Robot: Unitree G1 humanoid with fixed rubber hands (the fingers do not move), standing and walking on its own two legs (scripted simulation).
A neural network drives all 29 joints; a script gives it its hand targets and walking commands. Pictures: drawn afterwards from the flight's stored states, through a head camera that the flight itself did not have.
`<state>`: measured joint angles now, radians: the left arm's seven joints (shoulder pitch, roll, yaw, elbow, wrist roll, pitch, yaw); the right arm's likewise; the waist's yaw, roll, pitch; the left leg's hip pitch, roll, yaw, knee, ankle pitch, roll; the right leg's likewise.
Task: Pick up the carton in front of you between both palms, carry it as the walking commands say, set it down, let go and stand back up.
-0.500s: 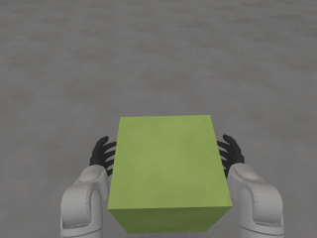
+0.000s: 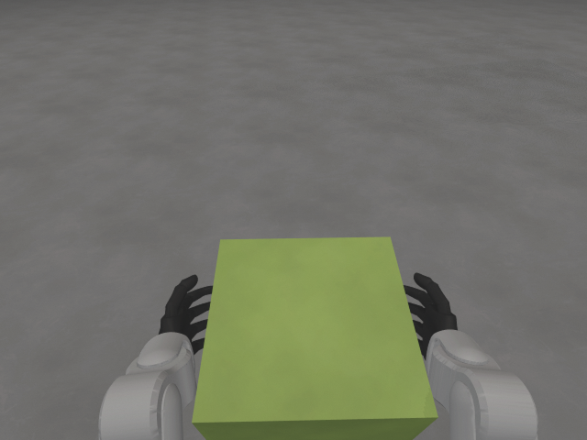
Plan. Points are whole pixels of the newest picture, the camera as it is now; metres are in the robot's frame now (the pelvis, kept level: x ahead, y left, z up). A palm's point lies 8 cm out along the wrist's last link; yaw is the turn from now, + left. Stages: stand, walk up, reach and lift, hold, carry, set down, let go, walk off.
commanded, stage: carry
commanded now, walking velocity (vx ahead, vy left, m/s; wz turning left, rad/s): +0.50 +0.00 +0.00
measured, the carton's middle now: (306, 358) +0.24 +0.00 +0.04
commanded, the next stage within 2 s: none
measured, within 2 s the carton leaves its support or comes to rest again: neither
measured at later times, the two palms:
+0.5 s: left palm (219, 177) +0.55 +0.15 +0.12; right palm (383, 176) +0.55 -0.15 +0.12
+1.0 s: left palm (231, 106) +0.88 +0.16 +0.12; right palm (349, 103) +0.88 -0.14 +0.13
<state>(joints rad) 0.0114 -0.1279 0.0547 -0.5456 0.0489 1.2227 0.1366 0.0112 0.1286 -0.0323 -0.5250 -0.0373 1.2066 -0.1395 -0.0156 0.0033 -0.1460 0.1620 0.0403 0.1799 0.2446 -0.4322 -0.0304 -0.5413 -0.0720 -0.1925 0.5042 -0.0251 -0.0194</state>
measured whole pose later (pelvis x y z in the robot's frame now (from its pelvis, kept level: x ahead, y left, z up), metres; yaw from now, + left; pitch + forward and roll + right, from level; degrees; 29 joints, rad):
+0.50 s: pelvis +0.32 +0.00 +0.02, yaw +0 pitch +3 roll +0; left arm 0.02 -0.13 0.04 -0.56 0.04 1.19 0.13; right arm 0.03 0.13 -0.03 -0.59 -0.05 1.21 -0.14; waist 0.01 0.01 -0.13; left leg -0.57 0.10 0.16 0.54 -0.03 0.00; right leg 0.08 -0.02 -0.19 0.19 -0.33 0.00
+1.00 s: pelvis +0.65 +0.01 +0.02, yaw -1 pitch +3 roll -1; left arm 0.03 -0.13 0.05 -0.60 0.05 1.20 0.13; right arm 0.03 0.13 -0.02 -0.57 -0.03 1.18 -0.14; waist -0.01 -0.01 -0.11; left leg 0.07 0.03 0.21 0.19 -0.32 0.00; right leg -0.59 -0.10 -0.16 0.57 -0.04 0.00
